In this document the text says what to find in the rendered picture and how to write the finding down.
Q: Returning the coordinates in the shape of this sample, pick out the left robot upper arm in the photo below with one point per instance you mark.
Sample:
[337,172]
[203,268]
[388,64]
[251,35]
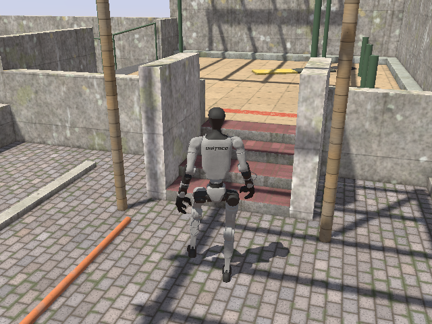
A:
[192,154]

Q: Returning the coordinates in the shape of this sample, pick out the robot left forearm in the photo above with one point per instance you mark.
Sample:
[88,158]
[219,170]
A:
[184,183]

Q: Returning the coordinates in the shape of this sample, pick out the right robot thigh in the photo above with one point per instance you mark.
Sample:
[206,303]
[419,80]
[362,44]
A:
[231,209]

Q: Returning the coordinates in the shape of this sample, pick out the right robot upper arm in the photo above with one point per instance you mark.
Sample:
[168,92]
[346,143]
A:
[240,153]

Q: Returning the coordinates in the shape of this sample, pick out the left robot hand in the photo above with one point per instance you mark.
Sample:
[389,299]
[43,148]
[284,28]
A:
[179,203]

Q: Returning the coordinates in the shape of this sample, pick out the right robot hand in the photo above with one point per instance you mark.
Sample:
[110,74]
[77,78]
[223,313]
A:
[245,189]

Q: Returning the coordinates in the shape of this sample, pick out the robot right foot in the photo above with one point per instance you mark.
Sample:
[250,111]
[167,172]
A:
[226,276]

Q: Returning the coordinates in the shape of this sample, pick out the robot right forearm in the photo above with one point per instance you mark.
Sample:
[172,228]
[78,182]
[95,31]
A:
[247,177]

